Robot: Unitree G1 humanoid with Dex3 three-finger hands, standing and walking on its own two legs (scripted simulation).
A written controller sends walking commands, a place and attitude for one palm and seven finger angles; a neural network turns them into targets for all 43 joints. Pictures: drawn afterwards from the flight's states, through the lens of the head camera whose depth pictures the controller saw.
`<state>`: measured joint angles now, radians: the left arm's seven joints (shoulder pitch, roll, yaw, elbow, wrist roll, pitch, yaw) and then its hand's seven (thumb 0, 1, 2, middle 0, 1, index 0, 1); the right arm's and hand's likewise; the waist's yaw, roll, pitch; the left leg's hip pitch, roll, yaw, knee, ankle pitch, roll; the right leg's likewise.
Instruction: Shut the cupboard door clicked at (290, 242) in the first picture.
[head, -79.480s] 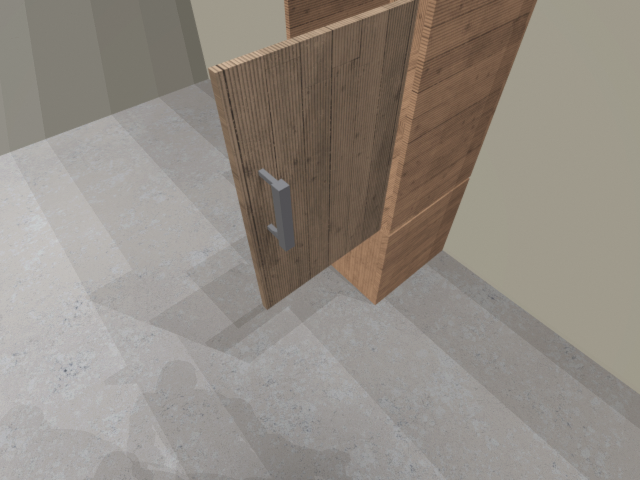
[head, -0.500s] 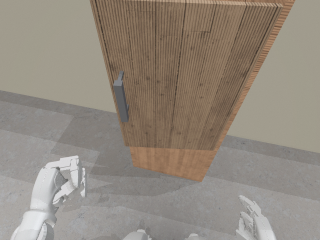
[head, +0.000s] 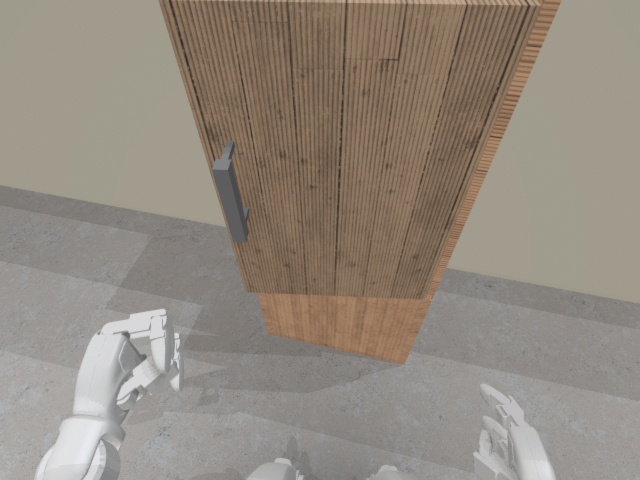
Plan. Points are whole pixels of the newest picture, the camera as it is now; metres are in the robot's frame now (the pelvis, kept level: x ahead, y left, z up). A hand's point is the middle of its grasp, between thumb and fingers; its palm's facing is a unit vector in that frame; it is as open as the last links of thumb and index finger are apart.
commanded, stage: bring the fist close to the handle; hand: left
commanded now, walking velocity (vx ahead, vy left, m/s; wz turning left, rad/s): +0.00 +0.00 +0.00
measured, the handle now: (235, 194) +0.50 +0.16 +0.06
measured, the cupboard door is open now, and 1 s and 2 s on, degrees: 11 11 5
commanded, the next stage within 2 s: push the door shut along its arc in 1.28 s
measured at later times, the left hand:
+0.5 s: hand (211, 296) +0.32 +0.16 +0.06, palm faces -0.01 -1.00 -0.02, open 3.1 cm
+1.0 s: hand (245, 249) +0.39 +0.13 +0.07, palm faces +0.00 -1.00 -0.02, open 3.1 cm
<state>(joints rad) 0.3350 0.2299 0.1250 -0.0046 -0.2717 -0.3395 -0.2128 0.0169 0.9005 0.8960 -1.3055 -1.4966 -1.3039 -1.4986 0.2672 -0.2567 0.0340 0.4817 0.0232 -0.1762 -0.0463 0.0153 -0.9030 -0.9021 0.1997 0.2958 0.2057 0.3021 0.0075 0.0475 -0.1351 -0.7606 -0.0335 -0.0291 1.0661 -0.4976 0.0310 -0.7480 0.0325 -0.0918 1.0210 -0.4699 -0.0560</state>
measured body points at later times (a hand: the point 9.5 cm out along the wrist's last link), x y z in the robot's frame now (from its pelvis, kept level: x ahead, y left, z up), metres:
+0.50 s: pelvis +0.00 +0.00 +0.00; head +0.05 -0.01 +0.45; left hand +0.31 +0.21 +0.07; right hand +0.15 -0.24 -0.09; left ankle +0.02 +0.10 -0.67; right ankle +0.02 -0.09 -0.67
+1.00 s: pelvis +0.00 +0.01 +0.00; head +0.06 +0.00 +0.45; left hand +0.38 +0.18 +0.07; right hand +0.11 -0.24 -0.11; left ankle +0.02 +0.10 -0.67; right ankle +0.02 -0.09 -0.67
